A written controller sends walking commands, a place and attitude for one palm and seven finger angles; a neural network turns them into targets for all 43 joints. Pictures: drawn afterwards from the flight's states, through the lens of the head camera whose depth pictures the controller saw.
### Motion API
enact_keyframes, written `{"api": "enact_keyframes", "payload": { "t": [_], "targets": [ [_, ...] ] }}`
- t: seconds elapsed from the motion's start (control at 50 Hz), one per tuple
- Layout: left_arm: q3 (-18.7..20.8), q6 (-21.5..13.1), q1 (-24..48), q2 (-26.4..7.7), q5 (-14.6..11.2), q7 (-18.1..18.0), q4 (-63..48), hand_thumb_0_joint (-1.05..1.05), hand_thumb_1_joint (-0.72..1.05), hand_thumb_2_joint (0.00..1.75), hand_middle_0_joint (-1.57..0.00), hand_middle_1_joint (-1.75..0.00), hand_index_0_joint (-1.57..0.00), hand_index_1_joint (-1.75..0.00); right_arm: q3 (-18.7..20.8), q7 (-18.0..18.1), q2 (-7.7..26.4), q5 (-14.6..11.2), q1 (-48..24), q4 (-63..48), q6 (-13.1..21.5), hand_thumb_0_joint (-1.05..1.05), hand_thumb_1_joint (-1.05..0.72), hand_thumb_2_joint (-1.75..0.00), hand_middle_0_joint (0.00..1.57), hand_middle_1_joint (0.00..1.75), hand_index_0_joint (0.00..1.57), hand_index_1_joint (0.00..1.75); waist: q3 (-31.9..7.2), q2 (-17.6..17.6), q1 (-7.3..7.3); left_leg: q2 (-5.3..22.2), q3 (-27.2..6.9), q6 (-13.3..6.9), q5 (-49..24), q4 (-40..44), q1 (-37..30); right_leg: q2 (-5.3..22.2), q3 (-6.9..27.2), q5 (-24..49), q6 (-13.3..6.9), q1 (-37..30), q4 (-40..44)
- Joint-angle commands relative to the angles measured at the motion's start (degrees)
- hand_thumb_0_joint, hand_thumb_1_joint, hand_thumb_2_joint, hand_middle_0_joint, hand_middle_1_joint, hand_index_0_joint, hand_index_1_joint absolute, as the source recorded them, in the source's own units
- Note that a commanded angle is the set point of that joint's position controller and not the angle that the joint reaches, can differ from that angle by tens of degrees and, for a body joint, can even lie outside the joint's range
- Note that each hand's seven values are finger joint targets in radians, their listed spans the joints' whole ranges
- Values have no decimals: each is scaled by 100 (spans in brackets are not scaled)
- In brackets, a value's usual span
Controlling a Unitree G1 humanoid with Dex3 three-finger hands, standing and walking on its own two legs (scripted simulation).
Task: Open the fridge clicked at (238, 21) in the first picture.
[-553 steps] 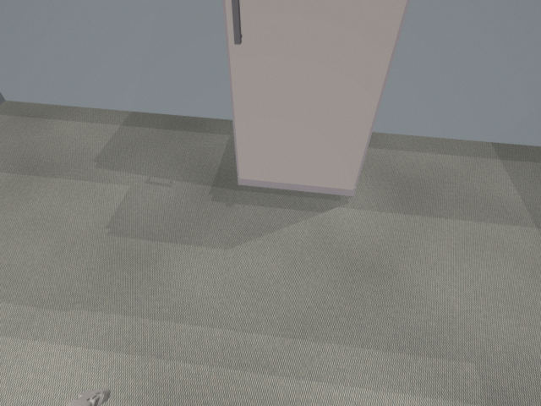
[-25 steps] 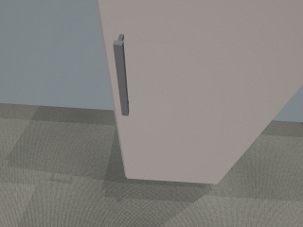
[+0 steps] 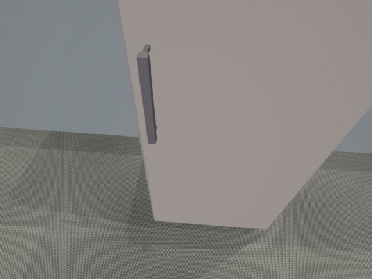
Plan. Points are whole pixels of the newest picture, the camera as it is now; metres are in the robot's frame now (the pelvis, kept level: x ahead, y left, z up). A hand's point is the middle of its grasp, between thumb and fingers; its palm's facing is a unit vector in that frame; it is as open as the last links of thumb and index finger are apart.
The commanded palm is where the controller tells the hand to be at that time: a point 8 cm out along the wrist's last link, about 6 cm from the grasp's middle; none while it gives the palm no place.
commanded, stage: raise the hand to about handle height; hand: left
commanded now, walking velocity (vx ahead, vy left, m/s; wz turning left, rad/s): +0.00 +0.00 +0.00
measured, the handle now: (150, 100) +0.47 +0.13 +0.13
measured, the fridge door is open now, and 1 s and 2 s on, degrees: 0 0 0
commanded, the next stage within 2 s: none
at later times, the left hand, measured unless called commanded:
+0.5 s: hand (99, 273) +0.14 +0.18 -0.03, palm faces +0.03 -1.00 -0.02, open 8.5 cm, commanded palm +0.12 +0.25 -0.02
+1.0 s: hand (70, 232) +0.19 +0.23 +0.05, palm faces +0.03 -1.00 -0.06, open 11.5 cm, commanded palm +0.15 +0.28 +0.06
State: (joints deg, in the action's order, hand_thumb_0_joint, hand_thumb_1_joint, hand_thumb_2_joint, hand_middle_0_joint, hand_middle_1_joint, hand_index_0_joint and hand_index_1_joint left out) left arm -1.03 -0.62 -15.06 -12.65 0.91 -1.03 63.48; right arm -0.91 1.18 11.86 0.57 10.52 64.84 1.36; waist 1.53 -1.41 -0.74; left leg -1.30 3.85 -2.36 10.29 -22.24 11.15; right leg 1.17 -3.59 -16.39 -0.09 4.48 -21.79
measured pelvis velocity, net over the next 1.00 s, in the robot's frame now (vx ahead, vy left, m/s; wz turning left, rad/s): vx -0.03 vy -0.01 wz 0.00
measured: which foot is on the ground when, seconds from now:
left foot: down 0.00-1.00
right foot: down 0.00-1.00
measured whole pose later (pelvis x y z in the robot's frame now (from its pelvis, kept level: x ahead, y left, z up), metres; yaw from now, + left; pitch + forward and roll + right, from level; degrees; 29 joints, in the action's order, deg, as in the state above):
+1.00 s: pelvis -0.03 -0.01 -0.03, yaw +0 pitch +5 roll -1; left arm 19.5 -14.8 -18.4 -18.7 -21.8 22.6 2.4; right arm -0.6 4.8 14.5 -2.9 17.2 35.9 16.0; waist -3.8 2.0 -0.1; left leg 1.6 2.3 -1.6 17.7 -44.3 31.4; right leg -0.8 -4.5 -23.7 -1.3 23.9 -42.9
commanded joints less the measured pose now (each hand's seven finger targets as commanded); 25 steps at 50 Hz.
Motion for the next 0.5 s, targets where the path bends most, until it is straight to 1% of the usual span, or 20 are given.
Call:
{"api": "enact_keyframes", "payload": {
  "t": [0.0,0.06,0.08,0.1,0.12,0.14,0.16,0.18,0.2,0.22,0.24,0.26,0.28,0.3,0.32,0.36,0.4,0.42,0.44,0.48],
  "targets": [
    [163,-81,-282,-721,-11,-68,-156,0,90,90,-20,-30,-20,-30,130,44,800,-13,103,-195,90,0,-90,-90,20,30,20,30,-57,130,6,808,-762,-43,-978,344,-352,624,550,796,-148,441,438],
    [169,-86,-290,-733,-11,-73,-159,0,90,90,-20,-30,-20,-30,132,47,792,-14,115,-187,89,0,-90,-90,20,30,20,30,-50,98,5,802,-760,-39,-1018,325,-331,629,543,879,-153,409,425],
    [58,-208,-664,-260,96,-344,-98,0,90,90,-20,-30,-20,-30,106,0,612,-35,116,-538,110,0,-90,-90,20,30,20,30,263,292,36,775,-568,118,-1971,-846,-94,731,752,2371,-37,773,279],
    [1332,-1337,3324,-2009,-1071,-299,-8749,0,88,89,-20,-32,-20,-32,370,212,1440,-345,481,-2455,801,0,-90,-90,20,30,20,30,-2462,1320,633,193,-627,177,-2159,-273,-1944,106,59,2337,-149,629,-349],
    [1566,-1319,2414,-2425,-683,-528,-8653,0,85,88,-20,-33,-20,-33,86,431,894,-317,71,-2363,1226,0,-90,-90,20,30,20,30,-2068,2084,227,433,-440,293,-2278,-209,-2180,-10,26,1109,-170,1057,-716],
    [532,-677,-483,-439,-843,-487,-7386,0,83,87,-21,-34,-21,-34,175,354,679,-249,198,-2507,1505,0,-90,-90,20,30,20,30,-1816,1861,123,534,-683,333,-2277,26,-1876,-113,-212,247,-186,1399,-1130],
    [546,-510,-716,-30,-1004,-458,-6660,0,81,86,-21,-36,-21,-36,249,339,747,-316,283,-2261,1513,0,-90,-90,20,30,20,30,-1095,1044,334,459,-766,285,-1671,-41,-1237,-127,-192,53,-104,1718,-1157],
    [590,-764,-211,-110,-1071,-303,-6962,0,78,85,-21,-37,-21,-37,344,303,909,-274,92,-2672,1538,0,-90,-90,20,30,20,30,-395,731,349,364,-789,235,-821,-324,-492,-128,-246,38,-98,1977,-909],
    [1003,-1087,-252,-388,-1081,-150,-6492,0,76,84,-21,-39,-21,-39,434,295,1033,-185,76,-2737,1518,0,-90,-90,20,30,20,30,-288,-10,406,264,-772,209,-200,-679,135,-146,-323,118,-82,2226,-807],
    [1196,-1410,-1120,-279,-1107,108,-5757,0,74,83,-21,-40,-21,-40,507,263,991,-176,38,-2875,1484,0,-90,-90,20,30,20,30,-161,-550,177,180,-666,210,-215,-1003,624,-178,-377,147,-100,2304,-904],
    [1112,-1821,-1740,53,-1233,473,-5195,0,71,82,-21,-42,-21,-42,521,200,946,-126,-94,-2982,1445,0,-90,-90,20,30,20,30,-224,-1090,19,180,-577,247,-206,-1360,1090,-244,-410,79,-104,2653,-1283],
    [1094,-2279,-2012,202,-1376,885,-4895,0,69,81,-22,-43,-22,-43,562,129,943,-104,-303,-3088,1443,0,-90,-90,20,30,20,30,-217,-1322,-92,158,-504,273,-12,-1736,1646,-237,-343,36,-88,3007,-1658],
    [1214,-2729,-2213,132,-1516,1318,-4834,0,67,80,-22,-45,-22,-45,607,49,946,-122,-428,-3212,1436,0,-90,-90,20,30,20,30,-431,-1380,-213,132,-442,303,151,-2040,2085,-195,-233,-7,-94,3127,-1961],
    [1327,-3111,-2252,-36,-1618,1763,-4848,0,64,79,-22,-47,-22,-47,643,-20,972,-160,-552,-3403,1461,0,-90,-90,20,30,20,30,-651,-1079,-239,103,-377,314,234,-2322,2340,-135,-87,25,-113,3190,-2183],
    [1670,-3302,-2326,-420,-1705,2191,-4697,0,62,78,-22,-48,-22,-48,671,-94,1004,-224,-535,-3574,1462,0,-90,-90,20,30,20,30,-831,-603,-315,79,-355,313,140,-2510,2427,-39,131,263,-160,3040,-2325],
    [2265,-3118,-1874,-1044,-2010,2519,-5477,0,57,76,-22,-51,-22,-51,662,-30,1038,-298,-676,-4069,1402,0,-90,-90,20,30,20,30,-1466,-162,-411,-11,-164,223,347,-2633,2520,36,441,-56,-93,2733,-2228],
    [2478,-2808,-1329,-1193,-2279,2472,-6289,0,53,74,-23,-54,-23,-54,601,126,946,-354,-655,-4355,1344,0,-90,-90,20,30,20,30,-1652,-11,-334,-20,-126,163,672,-2720,2524,79,750,-701,39,2731,-1960],
    [2584,-2746,-1017,-1294,-2363,2348,-6583,0,50,73,-23,-55,-23,-55,582,191,920,-327,-534,-4331,1319,0,-90,-90,20,30,20,30,-1585,21,-254,25,-212,151,779,-2784,2556,63,842,-903,78,2857,-1909],
    [2582,-2801,-651,-1355,-2345,2214,-7149,0,48,72,-23,-57,-23,-57,560,245,875,-319,-405,-4357,1330,0,-90,-90,20,30,20,30,-1669,314,-165,74,-256,118,768,-2811,2387,78,949,-971,90,2906,-1832],
    [2359,-3054,-92,-1278,-2207,1958,-7790,0,43,70,-23,-60,-23,-60,500,351,798,-285,-183,-4237,1383,0,-90,-90,20,30,20,30,-1556,508,86,156,-340,59,765,-2838,2174,46,962,-1047,78,3081,-1749]
  ]
}}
